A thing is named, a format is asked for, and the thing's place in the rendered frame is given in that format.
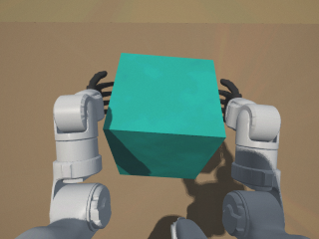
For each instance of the robot left hand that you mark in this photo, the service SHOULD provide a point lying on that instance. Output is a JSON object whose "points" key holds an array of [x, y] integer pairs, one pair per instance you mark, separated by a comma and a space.
{"points": [[93, 85]]}

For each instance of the left robot forearm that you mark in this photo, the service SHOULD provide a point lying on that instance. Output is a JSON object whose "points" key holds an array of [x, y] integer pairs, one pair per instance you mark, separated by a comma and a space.
{"points": [[76, 134]]}

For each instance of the right robot upper arm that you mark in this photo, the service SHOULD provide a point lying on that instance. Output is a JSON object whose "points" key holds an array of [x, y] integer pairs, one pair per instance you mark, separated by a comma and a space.
{"points": [[250, 214]]}

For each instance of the robot right thigh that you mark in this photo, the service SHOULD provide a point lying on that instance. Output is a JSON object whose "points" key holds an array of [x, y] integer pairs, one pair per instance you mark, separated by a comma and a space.
{"points": [[186, 229]]}

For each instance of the carton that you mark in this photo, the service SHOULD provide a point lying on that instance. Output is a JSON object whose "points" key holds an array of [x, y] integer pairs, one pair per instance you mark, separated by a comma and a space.
{"points": [[164, 117]]}

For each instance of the robot right hand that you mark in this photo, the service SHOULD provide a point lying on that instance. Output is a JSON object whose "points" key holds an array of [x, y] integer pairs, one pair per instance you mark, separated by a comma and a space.
{"points": [[228, 96]]}

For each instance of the left robot upper arm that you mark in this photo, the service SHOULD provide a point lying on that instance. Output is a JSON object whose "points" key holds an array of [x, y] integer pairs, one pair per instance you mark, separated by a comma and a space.
{"points": [[78, 211]]}

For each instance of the right robot forearm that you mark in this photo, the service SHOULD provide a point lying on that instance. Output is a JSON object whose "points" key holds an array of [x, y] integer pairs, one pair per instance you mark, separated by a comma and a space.
{"points": [[257, 131]]}

